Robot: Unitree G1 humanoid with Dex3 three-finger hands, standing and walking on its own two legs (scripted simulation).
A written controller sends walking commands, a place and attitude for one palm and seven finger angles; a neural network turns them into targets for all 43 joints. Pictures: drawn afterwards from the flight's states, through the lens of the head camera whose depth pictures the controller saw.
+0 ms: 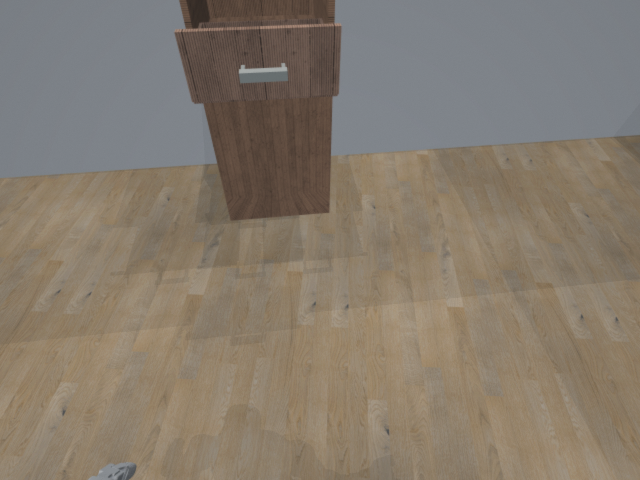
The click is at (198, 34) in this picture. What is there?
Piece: drawer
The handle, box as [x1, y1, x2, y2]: [239, 63, 287, 82]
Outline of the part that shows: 286,67 284,63 281,63 280,67 275,68 245,69 244,65 241,65 241,68 239,69 240,82 287,80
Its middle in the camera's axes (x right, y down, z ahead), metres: -0.15 -0.43 +0.99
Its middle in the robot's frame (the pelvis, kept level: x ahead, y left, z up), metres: +1.03 +0.20 +0.05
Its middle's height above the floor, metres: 0.81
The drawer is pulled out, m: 0.28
